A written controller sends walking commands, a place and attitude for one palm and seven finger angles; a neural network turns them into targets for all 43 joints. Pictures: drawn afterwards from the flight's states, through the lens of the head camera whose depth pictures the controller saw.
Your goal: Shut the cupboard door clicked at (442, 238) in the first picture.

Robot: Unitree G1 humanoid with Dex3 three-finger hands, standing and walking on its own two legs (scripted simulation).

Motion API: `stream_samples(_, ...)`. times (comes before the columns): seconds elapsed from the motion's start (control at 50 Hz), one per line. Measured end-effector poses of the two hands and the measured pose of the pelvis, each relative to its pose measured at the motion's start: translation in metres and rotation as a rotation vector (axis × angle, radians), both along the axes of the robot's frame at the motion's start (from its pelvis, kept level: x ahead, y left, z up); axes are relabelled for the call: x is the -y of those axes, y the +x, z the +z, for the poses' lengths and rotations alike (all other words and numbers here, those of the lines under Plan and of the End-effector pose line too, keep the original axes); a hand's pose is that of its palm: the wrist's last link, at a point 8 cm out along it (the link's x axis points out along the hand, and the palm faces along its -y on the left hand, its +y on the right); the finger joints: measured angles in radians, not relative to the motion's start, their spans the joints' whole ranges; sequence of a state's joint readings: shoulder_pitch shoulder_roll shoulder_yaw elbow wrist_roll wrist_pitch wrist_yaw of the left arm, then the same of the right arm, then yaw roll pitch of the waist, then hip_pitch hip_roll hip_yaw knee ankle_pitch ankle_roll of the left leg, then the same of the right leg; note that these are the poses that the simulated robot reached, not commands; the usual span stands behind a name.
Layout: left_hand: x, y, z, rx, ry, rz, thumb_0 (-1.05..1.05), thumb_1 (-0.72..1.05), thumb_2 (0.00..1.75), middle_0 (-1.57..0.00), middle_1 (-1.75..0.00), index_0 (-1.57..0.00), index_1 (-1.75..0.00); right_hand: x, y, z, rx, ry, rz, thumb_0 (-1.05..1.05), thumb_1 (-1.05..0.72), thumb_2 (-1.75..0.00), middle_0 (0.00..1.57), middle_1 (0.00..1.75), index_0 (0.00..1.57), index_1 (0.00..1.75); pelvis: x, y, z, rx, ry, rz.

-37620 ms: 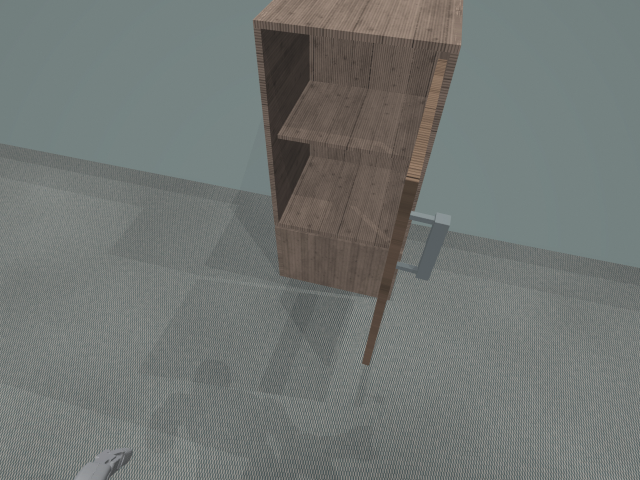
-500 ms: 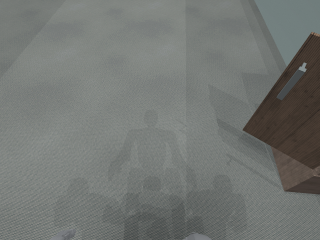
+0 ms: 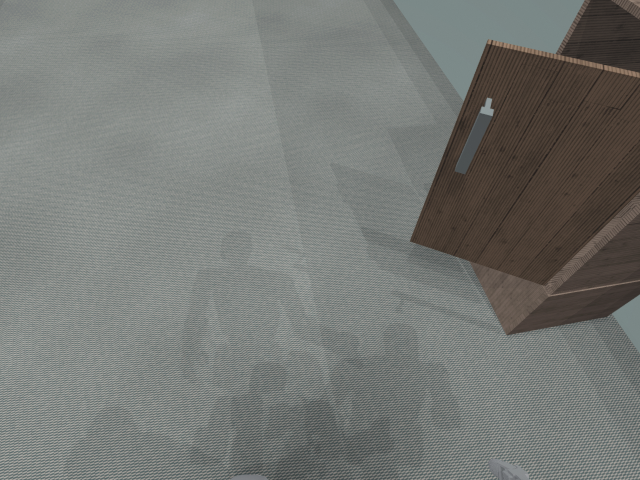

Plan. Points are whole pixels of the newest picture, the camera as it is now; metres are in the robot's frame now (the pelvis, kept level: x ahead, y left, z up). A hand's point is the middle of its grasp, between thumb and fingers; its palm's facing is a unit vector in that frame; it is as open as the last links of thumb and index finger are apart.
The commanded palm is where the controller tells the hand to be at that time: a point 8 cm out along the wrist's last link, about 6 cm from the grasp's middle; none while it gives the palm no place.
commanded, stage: turn to face it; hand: left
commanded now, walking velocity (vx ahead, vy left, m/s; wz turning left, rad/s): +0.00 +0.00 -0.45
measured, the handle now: (474, 136) +0.76 -0.26 -0.03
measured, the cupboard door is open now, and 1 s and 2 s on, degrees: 57 57 57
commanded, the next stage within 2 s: take the last steps up to it in 0.34 s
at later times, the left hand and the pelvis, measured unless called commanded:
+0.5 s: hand (219, 460) +0.16 +0.15 -0.15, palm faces -0.23 -0.94 -0.26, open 7.4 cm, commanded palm none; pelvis +0.02 -0.02 +0.00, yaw -12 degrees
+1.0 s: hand (260, 410) +0.23 +0.11 -0.16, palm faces -0.35 -0.92 -0.15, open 7.4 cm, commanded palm none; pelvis +0.11 -0.06 +0.01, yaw -21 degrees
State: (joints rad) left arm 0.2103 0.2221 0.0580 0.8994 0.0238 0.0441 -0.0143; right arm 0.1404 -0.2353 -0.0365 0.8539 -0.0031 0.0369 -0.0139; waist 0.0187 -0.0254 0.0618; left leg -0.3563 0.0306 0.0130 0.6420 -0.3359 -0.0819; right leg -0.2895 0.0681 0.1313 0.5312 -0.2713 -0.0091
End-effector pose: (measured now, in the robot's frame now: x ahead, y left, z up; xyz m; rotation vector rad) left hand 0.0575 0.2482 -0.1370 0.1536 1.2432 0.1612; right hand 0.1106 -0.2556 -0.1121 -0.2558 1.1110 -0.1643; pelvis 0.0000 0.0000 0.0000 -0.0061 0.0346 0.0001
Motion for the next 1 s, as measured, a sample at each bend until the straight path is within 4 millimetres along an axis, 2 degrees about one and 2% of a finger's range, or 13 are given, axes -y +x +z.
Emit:
stream_samples(0.08,-0.018,0.014,-0.01,-0.013,-0.005,-0.032,0.0,0.9,0.9,-0.21,-0.3,-0.2,-0.3,-0.014,-0.011,0.004,0.012,-0.021,-0.019,0.01,-0.91,-0.89,0.2,0.3,0.2,0.3,-0.012,0.003,-0.003,0.009,-0.008,-0.052)
stream_samples(0.16,-0.027,0.033,-0.002,-0.012,0.0,-0.081,0.0,0.9,0.9,-0.2,-0.3,-0.2,-0.3,-0.021,-0.035,0.01,-0.029,-0.021,-0.061,0.01,-0.9,-0.89,0.2,0.3,0.21,0.3,-0.016,0.007,0.005,0.012,-0.026,-0.093)
stream_samples(0.24,-0.026,0.053,0.006,-0.004,0.01,-0.129,0.0,0.91,0.9,-0.2,-0.3,-0.19,-0.3,-0.021,-0.062,0.007,-0.083,-0.006,-0.124,0.01,-0.9,-0.89,0.2,0.3,0.21,0.3,-0.015,0.01,0.009,0.012,-0.034,-0.131)
stream_samples(0.32,-0.01,0.075,0.01,0.008,0.024,-0.192,0.0,0.91,0.9,-0.2,-0.3,-0.19,-0.3,-0.015,-0.094,-0.003,-0.136,0.023,-0.202,0.01,-0.9,-0.89,0.2,0.3,0.21,0.3,-0.008,0.012,0.008,0.016,-0.03,-0.166)
stream_samples(0.42,0.025,0.102,0.011,0.072,0.045,-0.271,0.0,0.91,0.9,-0.2,-0.3,-0.19,-0.3,0.003,-0.135,-0.03,-0.202,0.073,-0.3,0.01,-0.9,-0.89,0.2,0.3,0.21,0.3,0.013,0.015,-0.006,0.025,0.004,-0.204)
stream_samples(0.48,0.045,0.105,0.016,0.089,0.047,-0.298,0.0,0.91,0.9,-0.2,-0.3,-0.19,-0.3,0.013,-0.149,-0.038,-0.245,0.083,-0.343,0.01,-0.9,-0.89,0.2,0.3,0.21,0.3,0.018,0.015,-0.006,0.031,-0.007,-0.214)
stream_samples(0.54,0.057,0.1,0.021,0.081,0.036,-0.297,0.0,0.9,0.9,-0.2,-0.3,-0.2,-0.3,0.017,-0.15,-0.033,-0.248,0.088,-0.353,0.01,-0.91,-0.89,0.2,0.3,0.2,0.3,0.021,0.017,0.001,0.033,0.001,-0.225)
stream_samples(0.62,0.064,0.093,0.018,0.047,0.007,-0.298,0.0,0.9,0.9,-0.21,-0.3,-0.2,-0.3,0.02,-0.138,-0.021,-0.209,0.09,-0.352,0.01,-0.91,-0.89,0.2,0.3,0.2,0.3,0.026,0.023,0.007,0.027,0.006,-0.238)
stream_samples(0.72,0.061,0.089,0.002,-0.009,-0.032,-0.287,0.0,0.9,0.9,-0.21,-0.3,-0.2,-0.3,0.021,-0.11,-0.01,-0.151,0.057,-0.347,0.01,-0.91,-0.89,0.2,0.3,0.2,0.3,0.026,0.039,0.005,0.018,-0.008,-0.261)
stream_samples(0.8,0.054,0.096,-0.018,-0.075,-0.052,-0.298,0.0,0.9,0.9,-0.21,-0.3,-0.2,-0.3,0.02,-0.094,-0.009,-0.093,0.007,-0.363,0.01,-0.91,-0.89,0.2,0.3,0.2,0.3,0.024,0.058,-0.005,0.015,-0.017,-0.295)
stream_samples(0.84,0.056,0.107,-0.018,-0.102,-0.055,-0.33,0.0,0.9,0.9,-0.21,-0.3,-0.2,-0.3,0.018,-0.096,-0.003,-0.096,0.002,-0.388,0.01,-0.91,-0.89,0.2,0.3,0.21,0.3,0.028,0.067,-0.001,0.018,-0.017,-0.316)
stream_samples(0.9,0.064,0.133,-0.01,-0.094,-0.059,-0.357,0.01,0.9,0.9,-0.2,-0.3,-0.19,-0.3,0.015,-0.107,0.005,-0.149,0.006,-0.421,0.0,-0.91,-0.89,0.2,0.3,0.21,0.3,0.037,0.082,0.007,0.017,-0.027,-0.328)
stream_samples(1.0,0.092,0.186,0.0,-0.046,-0.051,-0.397,0.01,0.91,0.9,-0.2,-0.3,-0.19,-0.3,0.015,-0.125,0.008,-0.27,0.047,-0.477,0.01,-0.9,-0.89,0.2,0.3,0.21,0.3,0.06,0.106,0.013,0.012,-0.031,-0.359)
